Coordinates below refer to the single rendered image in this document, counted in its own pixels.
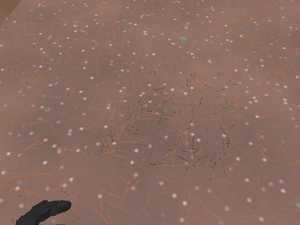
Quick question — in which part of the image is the robot left hand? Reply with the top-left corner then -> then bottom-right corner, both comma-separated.
15,200 -> 71,225

